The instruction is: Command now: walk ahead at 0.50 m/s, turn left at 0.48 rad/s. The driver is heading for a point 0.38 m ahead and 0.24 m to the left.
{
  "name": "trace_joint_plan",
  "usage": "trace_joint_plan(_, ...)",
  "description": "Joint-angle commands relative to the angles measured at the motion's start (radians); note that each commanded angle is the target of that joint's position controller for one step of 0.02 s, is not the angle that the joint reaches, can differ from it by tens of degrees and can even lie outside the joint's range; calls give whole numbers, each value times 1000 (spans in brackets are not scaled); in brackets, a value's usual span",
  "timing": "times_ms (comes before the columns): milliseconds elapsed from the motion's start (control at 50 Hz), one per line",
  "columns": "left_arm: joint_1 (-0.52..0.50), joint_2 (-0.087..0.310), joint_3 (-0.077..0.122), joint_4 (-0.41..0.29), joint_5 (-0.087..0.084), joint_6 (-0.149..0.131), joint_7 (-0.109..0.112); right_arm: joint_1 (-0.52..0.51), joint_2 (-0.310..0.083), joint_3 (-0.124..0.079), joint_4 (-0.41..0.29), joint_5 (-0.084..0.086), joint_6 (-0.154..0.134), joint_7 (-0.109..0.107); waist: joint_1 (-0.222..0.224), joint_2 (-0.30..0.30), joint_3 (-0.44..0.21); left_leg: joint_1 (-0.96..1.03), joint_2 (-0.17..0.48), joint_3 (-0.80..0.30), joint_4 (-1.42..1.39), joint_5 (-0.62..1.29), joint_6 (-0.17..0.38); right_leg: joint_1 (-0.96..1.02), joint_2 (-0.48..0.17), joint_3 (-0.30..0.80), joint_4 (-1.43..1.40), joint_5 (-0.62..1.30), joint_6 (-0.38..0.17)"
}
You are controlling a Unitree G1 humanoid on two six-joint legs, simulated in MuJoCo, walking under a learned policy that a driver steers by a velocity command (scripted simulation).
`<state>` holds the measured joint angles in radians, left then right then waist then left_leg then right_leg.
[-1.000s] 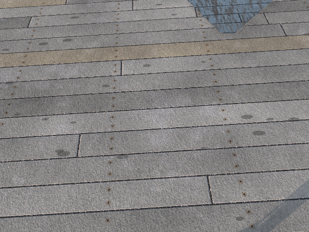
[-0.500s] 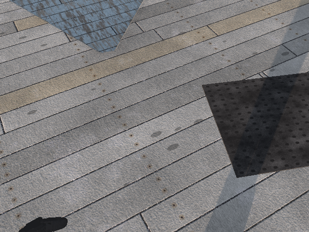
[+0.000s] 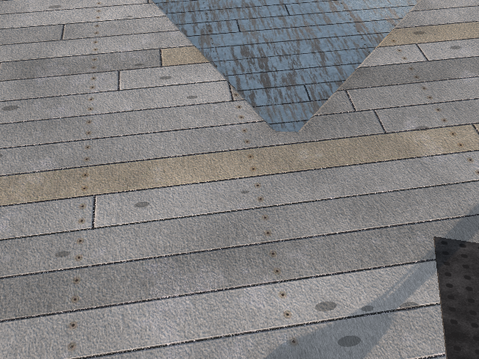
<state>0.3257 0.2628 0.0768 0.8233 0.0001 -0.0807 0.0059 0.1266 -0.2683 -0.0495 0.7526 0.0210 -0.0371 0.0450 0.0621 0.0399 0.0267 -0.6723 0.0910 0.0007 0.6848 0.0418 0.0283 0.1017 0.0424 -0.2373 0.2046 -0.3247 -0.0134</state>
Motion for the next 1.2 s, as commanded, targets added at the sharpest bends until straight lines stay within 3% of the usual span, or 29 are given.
trace_joint_plan(20,-9,186,47,-41,-13,14,12,-108,-65,-12,-120,1,-15,22,-11,-76,72,-24,-28,55,-55,-84,43,15,-328,38,28,727,-121)
trace_joint_plan(60,-20,217,53,-45,-18,33,21,-36,-105,-34,-124,3,-7,24,-65,-122,-10,113,-104,119,-39,-195,84,50,-323,19,196,1077,-97)
trace_joint_plan(100,-51,223,48,-54,-25,40,28,234,-201,-87,-70,7,1,3,-222,-106,-154,520,-169,99,-125,-165,153,-109,-267,-6,587,1041,-45)
trace_joint_plan(120,-5,134,21,-83,4,27,28,321,-296,-114,-52,6,13,-20,-206,77,-241,841,26,-242,-144,-181,243,-440,-173,-2,934,446,10)
trace_joint_plan(140,42,54,-14,-125,7,-11,12,275,-338,-110,-87,2,-5,-13,-122,206,-377,1064,238,-838,-316,-327,442,-765,40,218,1221,-283,48)
trace_joint_plan(160,-81,152,7,-142,-28,-43,-6,283,-242,-85,-94,-2,-15,-8,-192,69,-363,1065,224,-794,-385,-373,383,-873,-23,364,1247,-234,24)
trace_joint_plan(180,-137,159,6,-164,-48,-60,-13,246,-202,-74,-90,-3,-25,-9,-175,33,-224,937,191,-640,-392,-330,337,-904,-66,351,1176,-148,0)
trace_joint_plan(200,-146,142,3,-158,-28,-67,-5,181,-181,-67,-97,1,-30,-10,-122,-59,-137,783,144,-530,-392,-228,298,-865,-111,341,1073,-81,-4)
trace_joint_plan(220,-144,152,11,-150,-2,-62,1,131,-147,-56,-110,-4,-31,-14,-89,-64,-90,669,112,-452,-409,-121,282,-803,-136,335,997,-39,3)
trace_joint_plan(240,-123,157,16,-149,3,-50,-1,107,-143,-52,-127,-18,-32,-19,-60,-22,-81,586,99,-427,-425,-32,290,-739,-147,341,974,-18,14)
trace_joint_plan(280,-102,139,14,-145,13,-28,-1,99,-147,-54,-130,-13,-35,-27,-40,-20,-72,504,74,-359,-446,63,290,-701,-153,321,885,3,47)
trace_joint_plan(360,-240,84,-10,-183,18,-15,0,142,-188,-65,-113,-3,-27,-52,-82,4,-33,401,-4,-247,-447,42,233,-666,-110,285,587,243,92)
trace_joint_plan(420,-334,82,-16,-201,6,-24,-12,183,-190,-65,-97,-2,-14,-60,-127,41,-28,390,-23,-242,-418,-24,190,-589,-55,271,394,411,94)
trace_joint_plan(500,-338,120,-1,-204,12,-42,-32,235,-163,-59,-67,-5,6,-72,-131,71,-59,527,19,-309,-268,82,143,-556,-29,290,292,411,47)
trace_joint_plan(560,-192,157,16,-172,37,-59,-28,180,-118,-45,-91,-14,7,-75,-41,67,-139,532,-46,-296,-48,178,67,-324,-76,292,210,599,-31)
trace_joint_plan(580,-109,223,27,-172,61,-62,-24,243,-71,-27,-111,-30,0,-73,-44,-91,-279,366,-121,-254,202,-118,12,-31,-273,468,308,969,-129)
trace_joint_plan(600,-42,217,30,-137,46,-40,-29,404,-63,-16,-78,-12,-2,-68,-63,-331,-428,157,-219,-192,487,-749,-52,195,-471,768,296,1018,-312)
trace_joint_plan(620,-37,170,19,-138,8,-23,-35,407,-151,-32,-56,-3,8,-66,-49,-227,-418,101,-165,-229,584,-742,-68,146,-461,838,247,714,-303)
trace_joint_plan(640,-93,132,5,-149,2,-10,-32,290,-180,-43,-69,2,25,-70,-28,-151,-289,56,-137,-201,620,-675,-84,34,-410,741,212,544,-260)
trace_joint_plan(660,-160,92,-15,-154,11,0,-31,215,-173,-42,-81,-5,43,-77,-37,-98,-203,66,-107,-169,574,-629,-92,-98,-357,652,175,459,-227)
trace_joint_plan(700,-253,74,-29,-147,23,13,-30,187,-126,-35,-97,-15,71,-82,-91,-143,-106,188,-47,-134,384,-567,-96,-321,-280,537,110,383,-189)
trace_joint_plan(780,-252,109,-16,-112,21,24,-22,209,-62,-12,-69,-25,64,-85,-91,-187,-158,395,-58,-57,66,-444,-99,-366,-233,413,118,555,-203)
trace_joint_plan(840,-267,107,-22,-95,4,39,-19,208,-68,-14,-48,-28,70,-78,-109,-157,-166,536,-72,-29,-149,-225,-71,-401,-224,399,124,296,-177)
trace_joint_plan(880,-231,62,-42,-72,12,40,-25,148,-96,-15,-76,-54,73,-78,-94,-109,-115,599,-14,-106,-239,-141,-28,-483,-169,387,121,-15,-81)
trace_joint_plan(900,-194,70,-40,-67,22,39,-30,107,-157,-27,-91,-50,75,-83,-45,-20,-69,541,28,-149,-240,-212,10,-498,-106,338,137,-120,-36)
trace_joint_plan(920,-204,74,-39,-63,22,42,-28,101,-146,-30,-74,-45,72,-79,-44,39,-38,424,0,-133,-249,-403,26,-432,-70,288,161,-88,-9)
trace_joint_plan(960,-219,76,-39,-53,17,47,-19,89,-88,-14,-72,-50,54,-75,-55,35,-7,372,-21,-119,-266,-399,-1,-390,-74,286,202,-9,-11)
trace_joint_plan(1040,-192,70,-39,-20,15,47,-12,111,-85,-13,-58,-37,26,-75,-56,16,-50,429,-27,-108,-217,-173,-19,-349,-73,274,253,189,-20)
trace_joint_plan(1200,-208,81,-35,44,3,64,-5,114,-81,-12,-35,-31,29,-77,-57,-30,-67,459,-41,-93,-198,-50,-17,-292,-81,277,281,320,-14)
